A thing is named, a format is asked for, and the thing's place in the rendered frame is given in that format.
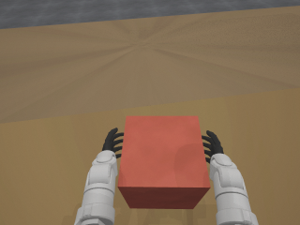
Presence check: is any left robot hand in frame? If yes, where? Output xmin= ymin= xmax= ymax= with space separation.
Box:
xmin=102 ymin=127 xmax=125 ymax=158

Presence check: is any right robot hand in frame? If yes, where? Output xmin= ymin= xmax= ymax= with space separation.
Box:
xmin=202 ymin=130 xmax=224 ymax=164

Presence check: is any right robot forearm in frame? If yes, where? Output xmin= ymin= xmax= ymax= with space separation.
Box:
xmin=209 ymin=153 xmax=259 ymax=225

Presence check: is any left robot forearm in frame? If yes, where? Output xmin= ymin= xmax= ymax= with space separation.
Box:
xmin=74 ymin=150 xmax=118 ymax=225

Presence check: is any carton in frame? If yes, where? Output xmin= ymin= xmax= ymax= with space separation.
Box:
xmin=117 ymin=115 xmax=211 ymax=209

